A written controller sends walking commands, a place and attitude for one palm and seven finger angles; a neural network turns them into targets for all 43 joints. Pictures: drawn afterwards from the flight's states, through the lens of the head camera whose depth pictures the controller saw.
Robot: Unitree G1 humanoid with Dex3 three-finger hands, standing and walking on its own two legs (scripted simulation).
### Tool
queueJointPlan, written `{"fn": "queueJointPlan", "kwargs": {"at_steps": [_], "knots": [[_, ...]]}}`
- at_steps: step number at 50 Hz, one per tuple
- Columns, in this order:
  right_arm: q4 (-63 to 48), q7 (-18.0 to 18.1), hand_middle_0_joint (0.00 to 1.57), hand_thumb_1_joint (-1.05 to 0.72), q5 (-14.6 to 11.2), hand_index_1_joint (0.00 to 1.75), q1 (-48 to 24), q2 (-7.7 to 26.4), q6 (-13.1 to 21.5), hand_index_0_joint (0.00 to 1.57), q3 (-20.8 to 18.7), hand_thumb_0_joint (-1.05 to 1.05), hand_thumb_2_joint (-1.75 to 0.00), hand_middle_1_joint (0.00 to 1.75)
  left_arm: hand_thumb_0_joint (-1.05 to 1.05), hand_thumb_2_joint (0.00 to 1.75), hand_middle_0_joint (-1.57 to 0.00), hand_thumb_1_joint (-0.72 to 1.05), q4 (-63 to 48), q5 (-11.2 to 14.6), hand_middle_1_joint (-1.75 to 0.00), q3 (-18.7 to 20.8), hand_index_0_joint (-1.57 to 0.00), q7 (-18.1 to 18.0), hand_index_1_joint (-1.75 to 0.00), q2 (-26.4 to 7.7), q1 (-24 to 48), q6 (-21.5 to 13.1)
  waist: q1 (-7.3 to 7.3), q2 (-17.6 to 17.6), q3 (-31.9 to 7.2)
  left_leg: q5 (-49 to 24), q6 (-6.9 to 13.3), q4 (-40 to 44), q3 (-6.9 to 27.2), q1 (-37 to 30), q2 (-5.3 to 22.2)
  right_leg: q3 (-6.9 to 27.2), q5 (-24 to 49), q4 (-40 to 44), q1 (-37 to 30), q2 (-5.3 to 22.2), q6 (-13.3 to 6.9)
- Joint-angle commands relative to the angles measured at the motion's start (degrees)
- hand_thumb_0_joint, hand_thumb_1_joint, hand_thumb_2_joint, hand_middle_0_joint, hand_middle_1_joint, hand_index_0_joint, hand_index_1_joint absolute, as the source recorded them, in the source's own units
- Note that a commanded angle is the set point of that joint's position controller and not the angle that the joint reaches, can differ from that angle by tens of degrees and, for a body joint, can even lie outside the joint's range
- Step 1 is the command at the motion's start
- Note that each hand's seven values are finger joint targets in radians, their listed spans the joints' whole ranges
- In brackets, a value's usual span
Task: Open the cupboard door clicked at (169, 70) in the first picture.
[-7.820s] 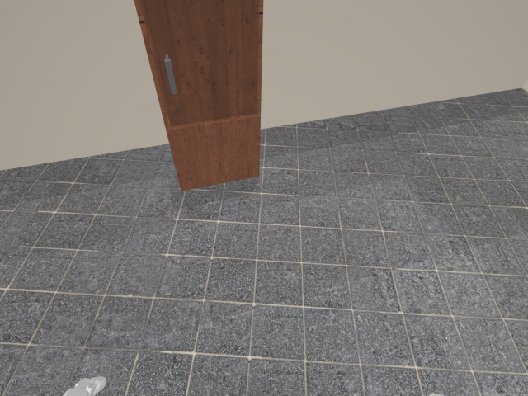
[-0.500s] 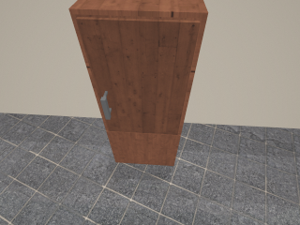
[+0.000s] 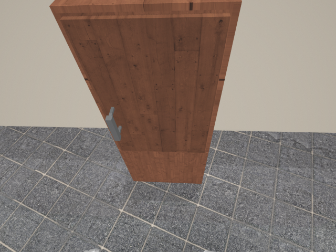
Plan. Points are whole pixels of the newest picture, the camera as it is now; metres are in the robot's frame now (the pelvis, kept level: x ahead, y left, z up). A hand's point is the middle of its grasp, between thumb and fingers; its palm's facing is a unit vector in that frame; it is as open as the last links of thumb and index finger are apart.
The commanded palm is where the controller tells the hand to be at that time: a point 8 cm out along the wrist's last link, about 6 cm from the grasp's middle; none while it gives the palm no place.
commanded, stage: come to a stop and stand still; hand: left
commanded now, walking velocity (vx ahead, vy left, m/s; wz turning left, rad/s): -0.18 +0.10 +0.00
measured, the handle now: (115, 124) +0.53 +0.22 -0.10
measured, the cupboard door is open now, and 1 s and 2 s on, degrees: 0 0 0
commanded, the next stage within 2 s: look again from close up in 0.82 s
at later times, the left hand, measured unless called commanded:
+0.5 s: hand out of the picture -0.01 +0.26 -0.17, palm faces +0.04 -0.97 -0.24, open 7.4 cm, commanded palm none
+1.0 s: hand out of the picture -0.05 +0.23 -0.16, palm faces +0.03 -0.98 -0.18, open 7.4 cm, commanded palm none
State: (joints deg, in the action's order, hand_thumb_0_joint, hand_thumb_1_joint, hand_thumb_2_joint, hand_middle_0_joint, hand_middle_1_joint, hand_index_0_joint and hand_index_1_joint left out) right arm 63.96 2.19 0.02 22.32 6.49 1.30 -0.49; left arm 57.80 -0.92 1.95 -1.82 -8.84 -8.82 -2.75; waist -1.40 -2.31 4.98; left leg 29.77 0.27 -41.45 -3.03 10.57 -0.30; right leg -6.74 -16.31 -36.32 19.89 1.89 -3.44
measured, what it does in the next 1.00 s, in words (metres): steps on the spot: left foot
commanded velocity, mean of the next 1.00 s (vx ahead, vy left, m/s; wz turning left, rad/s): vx -0.02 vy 0.02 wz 0.00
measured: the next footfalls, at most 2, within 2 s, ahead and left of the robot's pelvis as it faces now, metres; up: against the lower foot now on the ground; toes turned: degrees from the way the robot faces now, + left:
left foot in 0.32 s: +0.03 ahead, +0.14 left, +0.00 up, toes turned +3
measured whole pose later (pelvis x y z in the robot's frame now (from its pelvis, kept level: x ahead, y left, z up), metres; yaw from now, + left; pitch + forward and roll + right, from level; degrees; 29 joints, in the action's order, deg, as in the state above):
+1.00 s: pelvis -0.04 +0.07 +0.01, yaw +0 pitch -2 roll +0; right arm 57.9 0.5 0.7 17.5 10.4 -0.4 -0.6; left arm 59.5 -1.3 -0.5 -1.5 -8.4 -21.2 0.5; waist 0.0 0.5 0.2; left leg 12.4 4.3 -27.3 -4.4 13.3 -3.5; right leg 2.9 -9.3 -28.0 17.0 1.7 1.3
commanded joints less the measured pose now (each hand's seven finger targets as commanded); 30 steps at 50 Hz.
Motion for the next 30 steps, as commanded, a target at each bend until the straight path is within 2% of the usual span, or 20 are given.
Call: {"fn": "queueJointPlan", "kwargs": {"at_steps": [1,2,4,6,9,10,12,13,14,15,16,17,18,19,20,21,23,24,27,30], "knots": [[-4.04,0.24,0.2,-0.9,-0.05,0.3,-0.78,3.12,-1.54,0.2,-1.9,0.0,-0.9,0.3,0.0,0.9,-0.2,0.9,0.39,-0.35,-0.3,1.16,-0.2,-1.31,-0.3,-7.83,-9.93,1.01,3.54,13.87,-5.48,5.0,-1.04,-18.96,4.31,13.74,2.29,16.59,54.87,11.33,-12.2,19.68,-11.63],[-3.9,-0.1,0.2,-0.9,0.03,0.3,-0.76,3.0,-2.06,0.2,-1.99,0.0,-0.9,0.3,0.0,0.9,-0.2,0.9,-0.47,-0.35,-0.3,1.1,-0.2,-1.22,-0.3,-7.48,-7.92,1.2,2.51,12.15,-5.33,2.41,-1.38,-18.31,3.74,12.9,2.18,13.62,49.84,12.47,-9.83,17.7,-10.09],[-3.96,-0.81,0.2,-0.9,0.29,0.3,-0.93,2.15,-2.62,0.2,-2.18,0.0,-0.9,0.3,0.0,0.9,-0.2,0.9,-1.93,-0.61,-0.3,1.85,-0.2,-1.17,-0.3,-8.67,-6.2,1.64,1.89,8.53,-6.28,-1.42,-2.09,-15.07,1.41,11.12,1.5,11.25,41.84,13.35,-7.31,15.65,-8.69],[-5.13,-1.17,0.2,-0.9,0.55,0.3,-2.34,2.88,-3.0,0.2,-2.34,0.0,-0.9,0.3,0.0,0.9,-0.2,0.9,-2.79,-0.74,-0.3,2.47,-0.2,-0.96,-0.3,-10.0,-5.94,1.96,2.07,10.11,-6.55,-3.49,-2.58,-13.08,0.43,10.99,1.05,11.69,35.69,14.15,-5.84,15.17,-8.34],[-6.99,-1.27,0.2,-0.9,0.67,0.3,-4.83,3.16,-2.71,0.2,-2.6,0.0,-0.9,0.3,0.0,0.9,-0.2,0.9,-3.61,-1.2,-0.3,3.24,-0.2,-0.85,-0.3,-10.94,-5.81,2.38,2.59,10.07,-6.84,-4.2,-2.82,-6.11,-0.09,9.93,1.13,13.19,29.39,13.87,-6.14,15.38,-8.77],[-7.48,-1.3,0.2,-0.9,0.69,0.3,-5.01,3.53,-2.45,0.2,-2.59,0.0,-0.9,0.3,0.0,0.9,-0.2,0.9,-3.9,-1.15,-0.3,3.29,-0.2,-0.72,-0.3,-11.22,-5.71,2.49,2.4,9.99,-7.46,-5.62,-2.73,-2.79,-0.4,8.71,0.74,13.52,27.7,13.33,-6.22,14.76,-8.13],[-7.42,-1.18,0.2,-0.9,0.65,0.3,-3.05,4.04,-1.9,0.2,-2.48,0.0,-0.9,0.3,0.0,0.9,-0.2,0.9,-4.31,-0.71,-0.3,3.24,-0.2,-0.52,-0.3,-11.36,-4.72,2.87,0.97,9.71,-8.5,-12.34,-2.32,7.07,-1.22,1.82,0.13,12.84,20.46,11.38,-3.61,13.01,-5.91],[-11.62,-1.19,0.2,-0.9,0.08,0.3,-5.93,9.65,-1.64,0.2,-3.68,0.0,-0.9,0.3,0.0,0.9,-0.2,0.9,-4.08,-0.29,-0.3,2.14,-0.2,-2.83,-0.3,-12.79,-7.7,2.01,0.26,-0.48,-17.37,-9.87,-2.95,6.51,-2.84,2.02,0.26,19.61,39.32,9.03,-13.75,15.35,-4.33],[-13.79,-1.42,0.2,-0.9,0.06,0.3,-7.3,8.03,-1.83,0.2,-3.19,0.0,-0.9,0.3,0.0,0.9,-0.2,0.9,-5.21,-0.04,-0.3,2.0,-0.2,-2.53,-0.3,-13.57,-5.98,2.19,-0.46,0.68,-13.96,-10.55,-2.16,9.32,-1.44,3.31,1.26,15.4,29.3,8.45,-11.99,15.09,-3.82],[-14.15,-1.27,0.2,-0.9,0.81,0.3,-6.93,7.31,-1.27,0.2,-2.95,0.0,-0.9,0.3,0.0,0.9,-0.2,0.9,-5.92,-0.12,-0.3,1.72,-0.2,-2.31,-0.3,-10.78,-5.82,2.57,0.2,-2.59,-13.75,-13.78,-0.7,14.45,0.72,2.35,2.6,13.34,21.37,4.73,-9.77,12.08,-2.56],[-14.35,-1.18,0.2,-0.9,1.05,0.3,-6.71,9.72,-1.24,0.2,-3.15,0.0,-0.9,0.3,0.0,0.9,-0.2,0.9,-5.91,0.01,-0.3,1.34,-0.2,-2.0,-0.3,-9.42,-5.49,2.78,0.08,-4.76,-11.93,-22.17,0.89,14.77,4.77,2.44,6.7,8.75,13.88,3.48,-7.02,7.52,-0.22],[-15.14,-1.07,0.2,-0.9,1.35,0.3,-8.15,11.21,-1.55,0.2,-3.06,0.0,-0.9,0.3,0.0,0.9,-0.2,0.9,-5.94,0.04,-0.3,0.82,-0.2,-1.69,-0.3,-8.01,-5.77,3.07,1.29,-4.54,-7.94,-26.1,2.71,15.33,7.3,5.86,9.9,5.48,7.39,4.16,-5.65,4.52,1.16],[-16.57,-1.28,0.2,-0.9,1.3,0.3,-10.24,11.3,-1.81,0.2,-2.91,0.0,-0.9,0.3,0.0,0.9,-0.2,0.9,-6.16,-0.39,-0.3,0.64,-0.2,-1.35,-0.3,-7.75,-5.88,3.88,1.89,-5.98,-3.6,-19.89,3.64,19.41,9.37,9.87,10.13,3.85,-0.99,3.96,-4.25,2.48,1.51],[-17.37,-1.4,0.2,-0.9,1.4,0.3,-11.7,11.7,-1.82,0.2,-2.82,0.0,-0.9,0.3,0.0,0.9,-0.2,0.9,-6.16,-0.71,-0.3,0.4,-0.2,-0.91,-0.3,-7.64,-6.18,4.4,2.28,-7.96,-0.01,-12.99,4.26,22.84,10.54,13.36,10.24,3.1,-3.2,2.54,-3.81,1.37,1.99],[-18.02,-1.42,0.2,-0.9,1.39,0.3,-12.13,12.31,-1.86,0.2,-2.76,0.0,-0.9,0.3,0.0,0.9,-0.2,0.9,-5.82,-0.86,-0.3,0.21,-0.2,-0.55,-0.3,-7.26,-6.64,4.68,2.04,-5.4,3.36,-4.36,4.65,25.96,11.84,18.02,10.53,2.85,-3.34,0.99,-4.32,0.69,2.22],[-18.5,-1.52,0.2,-0.9,1.43,0.3,-12.65,12.78,-1.9,0.2,-2.83,0.0,-0.9,0.3,0.0,0.9,-0.2,0.9,-5.61,-0.92,-0.3,0.01,-0.2,-0.24,-0.3,-6.72,-8.15,4.79,2.56,-4.28,4.86,2.89,4.8,28.32,12.38,21.01,10.37,3.22,-2.54,0.04,-4.95,0.48,2.14],[-18.76,-1.6,0.2,-0.9,1.48,0.3,-12.79,13.21,-1.85,0.2,-2.79,0.0,-0.9,0.3,0.0,0.9,-0.2,0.9,-5.49,-0.99,-0.3,-0.18,-0.2,0.08,-0.3,-6.51,-10.63,4.53,3.08,-1.62,4.2,4.52,4.72,28.37,11.98,20.11,9.42,3.61,-0.33,1.02,-5.36,0.38,2.25],[-18.56,-1.58,0.2,-0.9,1.42,0.3,-12.47,12.65,-1.65,0.2,-2.6,0.0,-0.9,0.3,0.0,0.9,-0.2,0.9,-5.44,-1.02,-0.3,-0.3,-0.2,0.17,-0.3,-6.69,-11.06,4.3,3.28,-3.18,2.94,2.6,4.52,28.05,11.1,17.84,8.72,3.96,0.69,2.2,-5.15,0.59,2.17],[-18.11,-1.68,0.2,-0.9,1.18,0.3,-11.25,12.68,-1.51,0.2,-2.53,0.0,-0.9,0.3,0.0,0.9,-0.2,0.9,-5.68,-0.87,-0.3,-0.3,-0.2,0.3,-0.3,-7.28,-12.09,3.73,2.79,-0.47,-0.85,3.92,4.24,27.01,11.4,14.81,8.2,5.47,0.44,4.83,-5.97,0.69,2.17],[-17.02,-1.73,0.2,-0.9,1.11,0.3,-9.76,12.49,-1.36,0.2,-2.59,0.0,-0.9,0.3,0.0,0.9,-0.2,0.9,-5.73,-0.86,-0.3,-0.46,-0.2,0.21,-0.3,-7.22,-11.88,3.27,2.11,2.1,-1.25,4.16,3.81,26.79,11.39,13.15,7.73,6.95,-0.64,7.08,-4.94,0.93,2.14]]}}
